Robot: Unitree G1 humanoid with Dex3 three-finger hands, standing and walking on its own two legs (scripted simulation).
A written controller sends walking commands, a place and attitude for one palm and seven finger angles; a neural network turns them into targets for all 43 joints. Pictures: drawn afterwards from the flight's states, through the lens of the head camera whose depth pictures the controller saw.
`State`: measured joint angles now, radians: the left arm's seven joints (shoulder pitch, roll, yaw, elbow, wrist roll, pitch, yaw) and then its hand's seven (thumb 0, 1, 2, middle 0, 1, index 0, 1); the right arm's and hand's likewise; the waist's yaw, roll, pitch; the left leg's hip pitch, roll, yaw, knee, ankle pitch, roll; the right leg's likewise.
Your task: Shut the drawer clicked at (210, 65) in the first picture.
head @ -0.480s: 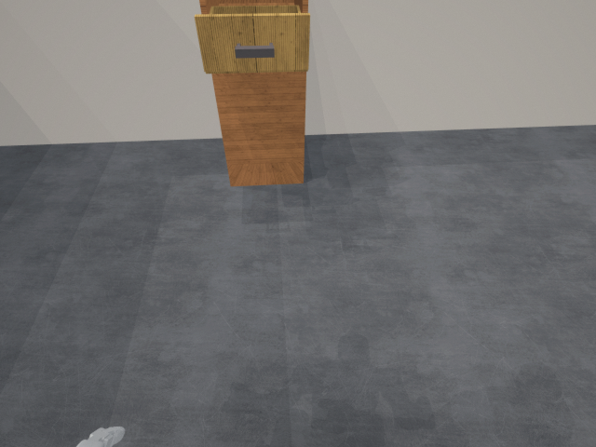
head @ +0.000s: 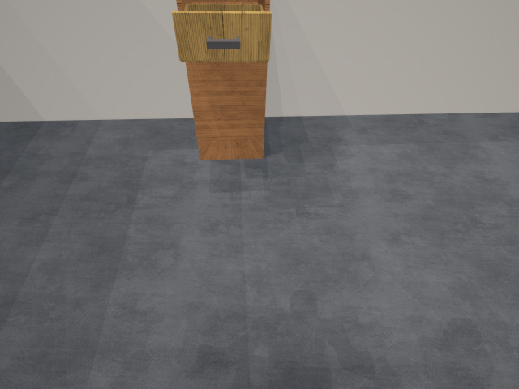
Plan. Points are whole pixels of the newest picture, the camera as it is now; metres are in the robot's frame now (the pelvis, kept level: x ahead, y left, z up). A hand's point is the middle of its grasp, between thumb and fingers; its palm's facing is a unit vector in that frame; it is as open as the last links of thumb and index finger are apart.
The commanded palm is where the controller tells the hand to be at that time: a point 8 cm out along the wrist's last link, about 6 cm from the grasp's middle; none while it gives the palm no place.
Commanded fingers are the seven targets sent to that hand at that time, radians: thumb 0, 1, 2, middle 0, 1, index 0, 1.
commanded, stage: stand and wait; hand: left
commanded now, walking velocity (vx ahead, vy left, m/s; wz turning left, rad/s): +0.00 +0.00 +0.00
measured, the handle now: (223, 41) +1.16 +0.19 +0.04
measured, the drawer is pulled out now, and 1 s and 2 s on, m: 0.30 0.30 0.30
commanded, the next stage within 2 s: look at it before walking up in 0.34 s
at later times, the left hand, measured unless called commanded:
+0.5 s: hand out of the picture +0.08 +0.25 -0.15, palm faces -0.03 -0.94 -0.33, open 7.4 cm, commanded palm none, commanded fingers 0.00 0.90 0.90 -0.20 -0.30 -0.20 -0.30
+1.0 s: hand out of the picture +0.08 +0.25 -0.15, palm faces -0.03 -0.94 -0.33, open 7.4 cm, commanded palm none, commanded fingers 0.00 0.90 0.90 -0.20 -0.30 -0.20 -0.30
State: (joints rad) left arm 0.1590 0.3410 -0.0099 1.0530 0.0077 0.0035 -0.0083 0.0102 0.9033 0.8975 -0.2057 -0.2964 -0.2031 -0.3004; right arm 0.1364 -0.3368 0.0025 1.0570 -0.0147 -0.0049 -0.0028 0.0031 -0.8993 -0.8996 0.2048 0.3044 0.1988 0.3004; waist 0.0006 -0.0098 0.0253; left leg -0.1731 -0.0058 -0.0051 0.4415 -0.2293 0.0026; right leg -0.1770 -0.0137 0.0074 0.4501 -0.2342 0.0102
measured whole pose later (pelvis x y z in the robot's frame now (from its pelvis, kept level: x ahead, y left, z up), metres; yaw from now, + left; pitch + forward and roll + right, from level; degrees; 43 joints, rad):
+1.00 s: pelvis +0.00 +0.00 +0.00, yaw +0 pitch -2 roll +0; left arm 0.14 0.34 -0.01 1.09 0.01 -0.01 -0.01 0.01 0.90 0.90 -0.21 -0.30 -0.20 -0.30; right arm 0.12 -0.34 0.00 1.11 -0.01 -0.01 0.00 0.00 -0.90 -0.90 0.20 0.30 0.20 0.30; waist 0.00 -0.01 0.03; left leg -0.13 0.00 0.00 0.37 -0.20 0.00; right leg -0.14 -0.01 0.01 0.39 -0.21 0.01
